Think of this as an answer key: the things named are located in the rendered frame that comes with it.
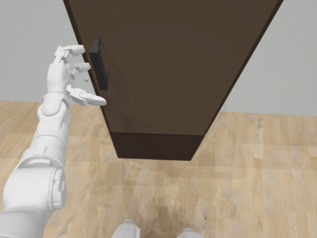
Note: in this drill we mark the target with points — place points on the left robot shin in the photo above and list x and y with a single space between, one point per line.
128 221

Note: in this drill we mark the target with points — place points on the handle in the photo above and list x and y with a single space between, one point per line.
98 65

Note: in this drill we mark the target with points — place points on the left robot thigh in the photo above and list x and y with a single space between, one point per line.
127 230

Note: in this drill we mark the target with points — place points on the robot left hand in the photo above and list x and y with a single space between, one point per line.
60 74

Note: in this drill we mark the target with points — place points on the left robot forearm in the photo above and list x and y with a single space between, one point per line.
50 140

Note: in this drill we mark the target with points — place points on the left robot upper arm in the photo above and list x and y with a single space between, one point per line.
32 195

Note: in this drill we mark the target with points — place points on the cupboard door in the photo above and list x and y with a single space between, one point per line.
170 62

